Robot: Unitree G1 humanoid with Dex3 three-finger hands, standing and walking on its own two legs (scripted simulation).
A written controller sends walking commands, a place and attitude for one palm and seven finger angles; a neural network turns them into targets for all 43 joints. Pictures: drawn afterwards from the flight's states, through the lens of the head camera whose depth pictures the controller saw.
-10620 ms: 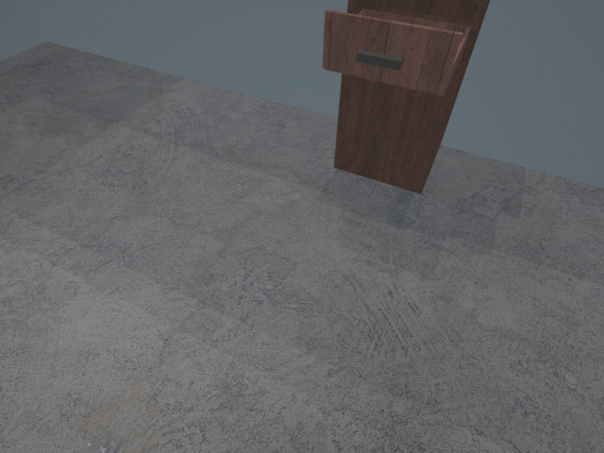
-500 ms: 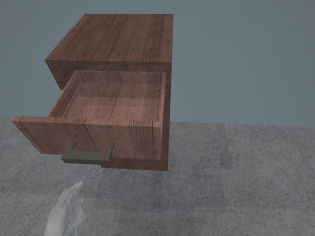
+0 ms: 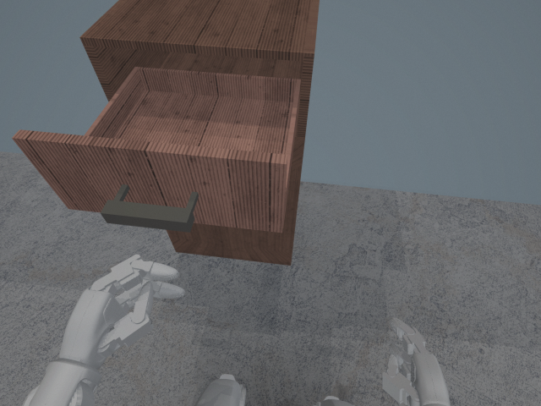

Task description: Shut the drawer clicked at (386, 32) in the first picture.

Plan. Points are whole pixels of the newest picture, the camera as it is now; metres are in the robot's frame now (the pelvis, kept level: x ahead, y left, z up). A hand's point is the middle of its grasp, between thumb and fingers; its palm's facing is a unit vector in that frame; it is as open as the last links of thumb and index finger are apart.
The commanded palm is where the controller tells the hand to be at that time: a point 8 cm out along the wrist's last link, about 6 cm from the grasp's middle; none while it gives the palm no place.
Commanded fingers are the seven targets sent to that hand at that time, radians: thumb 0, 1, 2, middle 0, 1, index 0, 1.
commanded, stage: raise the hand and make a fist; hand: left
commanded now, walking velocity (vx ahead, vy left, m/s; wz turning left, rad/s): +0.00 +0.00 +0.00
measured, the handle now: (153, 204) +0.40 +0.23 +0.05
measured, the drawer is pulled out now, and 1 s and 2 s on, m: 0.28 0.28 0.28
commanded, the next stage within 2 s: bring the fist close to the handle in 1.22 s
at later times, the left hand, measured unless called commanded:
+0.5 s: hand (120, 300) +0.22 +0.20 +0.11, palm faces -0.04 -1.00 -0.06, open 3.1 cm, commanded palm +0.18 +0.25 +0.12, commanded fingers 0.00 0.90 0.90 -1.40 -1.60 -1.40 -1.60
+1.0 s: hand (114, 290) +0.22 +0.19 +0.14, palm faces -0.04 -1.00 -0.09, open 3.3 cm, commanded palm +0.18 +0.25 +0.15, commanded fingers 0.00 0.90 0.90 -1.40 -1.60 -1.40 -1.60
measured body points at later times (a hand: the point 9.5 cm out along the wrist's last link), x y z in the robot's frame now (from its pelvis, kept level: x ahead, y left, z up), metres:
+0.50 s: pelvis +0.03 +0.03 +0.03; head +0.05 +0.03 +0.48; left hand +0.22 +0.25 +0.11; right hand +0.22 -0.21 -0.03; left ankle +0.05 +0.13 -0.67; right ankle +0.01 -0.09 -0.67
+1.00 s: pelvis +0.03 +0.02 +0.04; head +0.03 +0.01 +0.49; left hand +0.21 +0.24 +0.15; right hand +0.21 -0.20 -0.02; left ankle +0.05 +0.13 -0.67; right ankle +0.01 -0.09 -0.67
